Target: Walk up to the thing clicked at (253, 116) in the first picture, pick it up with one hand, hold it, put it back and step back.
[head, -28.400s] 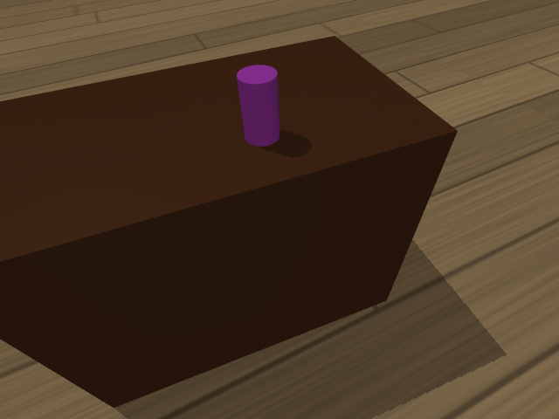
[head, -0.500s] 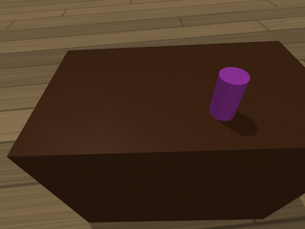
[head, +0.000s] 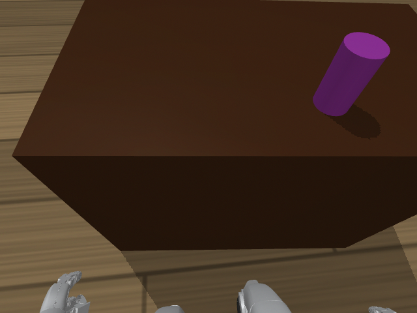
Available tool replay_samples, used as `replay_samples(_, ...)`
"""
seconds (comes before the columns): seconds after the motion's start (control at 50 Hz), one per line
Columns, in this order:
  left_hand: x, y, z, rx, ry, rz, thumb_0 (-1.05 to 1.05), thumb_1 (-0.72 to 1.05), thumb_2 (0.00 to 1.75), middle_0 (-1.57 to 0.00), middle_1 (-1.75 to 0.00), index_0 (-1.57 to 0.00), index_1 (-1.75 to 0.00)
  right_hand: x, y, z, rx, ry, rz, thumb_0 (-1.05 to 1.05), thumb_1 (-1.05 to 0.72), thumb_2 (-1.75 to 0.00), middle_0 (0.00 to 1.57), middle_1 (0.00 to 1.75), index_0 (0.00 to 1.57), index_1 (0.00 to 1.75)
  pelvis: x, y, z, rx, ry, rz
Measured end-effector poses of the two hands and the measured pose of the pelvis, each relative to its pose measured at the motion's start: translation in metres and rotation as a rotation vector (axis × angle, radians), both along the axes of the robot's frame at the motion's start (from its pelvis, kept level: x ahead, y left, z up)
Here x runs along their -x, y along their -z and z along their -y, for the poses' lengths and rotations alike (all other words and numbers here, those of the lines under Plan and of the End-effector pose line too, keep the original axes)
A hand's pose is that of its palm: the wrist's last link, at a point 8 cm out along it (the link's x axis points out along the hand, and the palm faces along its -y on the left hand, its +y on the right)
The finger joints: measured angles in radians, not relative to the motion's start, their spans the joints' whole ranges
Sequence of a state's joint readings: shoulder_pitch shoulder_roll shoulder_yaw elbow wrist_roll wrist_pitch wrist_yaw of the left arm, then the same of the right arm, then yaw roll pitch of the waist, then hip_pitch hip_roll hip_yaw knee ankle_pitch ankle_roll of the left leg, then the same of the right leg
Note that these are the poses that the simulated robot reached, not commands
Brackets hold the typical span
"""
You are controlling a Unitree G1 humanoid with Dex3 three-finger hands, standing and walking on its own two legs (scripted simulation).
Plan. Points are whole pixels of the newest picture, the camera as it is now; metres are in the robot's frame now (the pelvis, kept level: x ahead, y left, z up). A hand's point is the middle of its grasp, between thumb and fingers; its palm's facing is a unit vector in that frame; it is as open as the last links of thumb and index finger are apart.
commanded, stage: step back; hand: right
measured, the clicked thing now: (346, 77) +0.52 -0.28 +0.12
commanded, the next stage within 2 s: none
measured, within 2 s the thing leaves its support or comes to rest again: neither
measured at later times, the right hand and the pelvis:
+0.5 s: hand out of the picture +0.01 -0.27 -0.14, palm faces +0.09 +0.93 -0.36, open 7.4 cm; pelvis -0.09 +0.00 +0.00, yaw -6 degrees
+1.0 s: hand out of the picture -0.14 -0.27 -0.12, palm faces +0.02 +0.90 -0.43, open 7.4 cm; pelvis -0.22 +0.01 +0.01, yaw -4 degrees
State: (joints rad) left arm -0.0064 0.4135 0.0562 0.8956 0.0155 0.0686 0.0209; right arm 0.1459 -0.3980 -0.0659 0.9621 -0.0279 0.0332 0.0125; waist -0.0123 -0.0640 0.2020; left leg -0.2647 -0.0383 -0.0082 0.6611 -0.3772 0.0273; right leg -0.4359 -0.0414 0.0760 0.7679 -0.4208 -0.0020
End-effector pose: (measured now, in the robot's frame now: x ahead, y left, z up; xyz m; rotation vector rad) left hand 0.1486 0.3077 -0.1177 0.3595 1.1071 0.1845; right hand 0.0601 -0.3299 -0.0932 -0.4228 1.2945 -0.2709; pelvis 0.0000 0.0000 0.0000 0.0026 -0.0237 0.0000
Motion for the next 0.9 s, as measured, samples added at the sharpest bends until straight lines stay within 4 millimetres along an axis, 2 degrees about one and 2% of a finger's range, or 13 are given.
replay_samples(0.1, 0.020, -0.003, -0.007, 0.015, 0.000, -0.043, 0.01, 0.90, 0.89, -0.20, -0.30, -0.20, -0.30, 0.028, -0.014, -0.024, -0.010, 0.024, -0.021, 0.01, -0.90, -0.89, 0.20, 0.30, 0.20, 0.30, 0.012, -0.014, -0.010, 0.024, 0.009, -0.013)
replay_samples(0.26, 0.071, -0.004, -0.014, 0.002, 0.029, -0.131, 0.01, 0.90, 0.89, -0.20, -0.30, -0.20, -0.30, 0.034, -0.010, -0.039, -0.029, 0.043, 0.093, 0.01, -0.90, -0.89, 0.20, 0.30, 0.20, 0.30, 0.036, -0.014, -0.019, 0.021, 0.069, 0.001)
replay_samples(0.34, 0.089, -0.006, -0.011, -0.015, 0.044, -0.135, 0.01, 0.90, 0.89, -0.20, -0.30, -0.20, -0.30, 0.041, -0.002, -0.036, -0.050, 0.037, 0.138, 0.01, -0.90, -0.89, 0.20, 0.30, 0.21, 0.30, 0.053, -0.009, -0.015, 0.014, 0.092, 0.007)
replay_samples(0.42, 0.106, -0.010, -0.003, -0.037, 0.059, -0.107, 0.01, 0.90, 0.89, -0.20, -0.30, -0.20, -0.30, 0.052, 0.010, -0.024, -0.073, 0.039, 0.174, 0.01, -0.90, -0.89, 0.20, 0.30, 0.21, 0.30, 0.071, -0.001, -0.006, 0.004, 0.114, 0.012)
replay_samples(0.5, 0.128, -0.021, 0.008, -0.037, 0.060, -0.081, 0.01, 0.90, 0.89, -0.20, -0.30, -0.20, -0.30, 0.066, 0.013, -0.014, -0.089, 0.059, 0.180, 0.01, -0.90, -0.89, 0.20, 0.30, 0.20, 0.30, 0.089, -0.004, 0.002, 0.007, 0.106, 0.021)
replay_samples(0.64, 0.148, -0.036, 0.013, -0.038, 0.054, -0.009, 0.01, 0.90, 0.89, -0.21, -0.30, -0.21, -0.30, 0.103, 0.006, -0.008, -0.068, 0.021, 0.148, 0.01, -0.90, -0.89, 0.20, 0.30, 0.20, 0.30, 0.121, -0.012, 0.001, -0.018, 0.083, -0.001)
replay_samples(0.7, 0.154, -0.034, 0.010, -0.033, 0.057, 0.035, 0.01, 0.90, 0.89, -0.21, -0.30, -0.21, -0.30, 0.121, 0.006, -0.010, -0.048, -0.003, 0.121, 0.01, -0.90, -0.89, 0.20, 0.30, 0.20, 0.30, 0.138, -0.009, -0.003, -0.014, 0.058, -0.003)
replay_samples(0.76, 0.164, -0.024, 0.001, -0.016, 0.056, 0.064, 0.01, 0.90, 0.89, -0.21, -0.30, -0.21, -0.30, 0.139, 0.007, -0.015, -0.027, -0.025, 0.114, 0.01, -0.90, -0.89, 0.20, 0.30, 0.20, 0.30, 0.156, 0.000, -0.010, -0.003, 0.031, 0.003)
replay_samples(0.82, 0.181, -0.015, -0.005, 0.001, 0.042, 0.051, 0.01, 0.90, 0.89, -0.21, -0.30, -0.21, -0.30, 0.161, 0.003, -0.026, -0.029, -0.030, 0.108, 0.01, -0.90, -0.89, 0.20, 0.30, 0.20, 0.30, 0.175, 0.000, -0.015, -0.022, 0.039, 0.023)
replay_samples(0.9, 0.210, -0.017, -0.007, 0.008, 0.022, 0.010, 0.01, 0.90, 0.89, -0.21, -0.30, -0.21, -0.30, 0.187, -0.010, -0.030, -0.031, -0.021, 0.119, 0.01, -0.90, -0.89, 0.20, 0.30, 0.20, 0.30, 0.195, -0.009, -0.013, 0.010, 0.044, 0.017)
